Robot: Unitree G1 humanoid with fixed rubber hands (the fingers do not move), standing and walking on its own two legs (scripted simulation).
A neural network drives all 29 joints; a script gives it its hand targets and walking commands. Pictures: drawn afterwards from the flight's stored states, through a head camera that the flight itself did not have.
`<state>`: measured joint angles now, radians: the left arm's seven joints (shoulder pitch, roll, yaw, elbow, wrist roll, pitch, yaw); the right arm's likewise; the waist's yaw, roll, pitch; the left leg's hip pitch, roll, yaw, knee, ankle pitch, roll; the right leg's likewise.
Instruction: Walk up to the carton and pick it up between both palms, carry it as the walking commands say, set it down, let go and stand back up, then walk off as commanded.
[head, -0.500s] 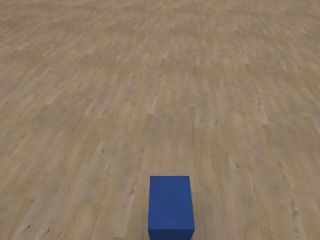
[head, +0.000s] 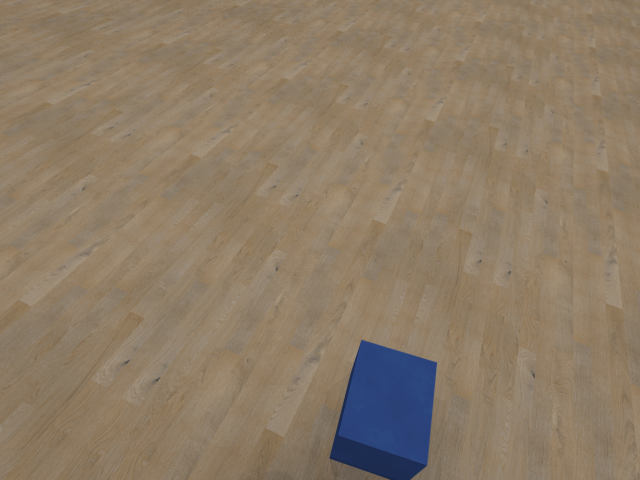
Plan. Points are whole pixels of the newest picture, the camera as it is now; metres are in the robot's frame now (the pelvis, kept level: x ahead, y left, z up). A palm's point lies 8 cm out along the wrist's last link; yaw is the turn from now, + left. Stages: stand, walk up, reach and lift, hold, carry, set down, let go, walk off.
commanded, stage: walk off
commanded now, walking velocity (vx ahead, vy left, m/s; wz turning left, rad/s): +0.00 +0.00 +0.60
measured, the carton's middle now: (382, 411) +0.45 -0.23 -0.66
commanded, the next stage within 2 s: stand in 1.88 s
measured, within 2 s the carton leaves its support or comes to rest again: neither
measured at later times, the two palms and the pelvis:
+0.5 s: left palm out of the picture +0.00 +0.23 -0.10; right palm out of the picture +0.13 -0.28 -0.13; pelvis -0.01 -0.04 +0.00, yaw +18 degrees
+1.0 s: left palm out of the picture -0.09 +0.28 -0.12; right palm (454, 469) +0.19 -0.18 -0.10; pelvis -0.04 +0.00 +0.00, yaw +34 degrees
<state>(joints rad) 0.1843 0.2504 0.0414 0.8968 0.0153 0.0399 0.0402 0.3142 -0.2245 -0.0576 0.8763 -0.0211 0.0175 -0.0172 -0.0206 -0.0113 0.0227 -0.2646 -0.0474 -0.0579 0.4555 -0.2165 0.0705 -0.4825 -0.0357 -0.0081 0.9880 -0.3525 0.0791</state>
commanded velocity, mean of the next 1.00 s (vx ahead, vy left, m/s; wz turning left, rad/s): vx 0.00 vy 0.00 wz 0.60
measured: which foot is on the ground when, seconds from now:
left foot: down 0.00-0.24, up 0.26-0.66, down 0.68-1.00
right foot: up 0.00-0.22, down 0.24-0.68, up 0.70-1.00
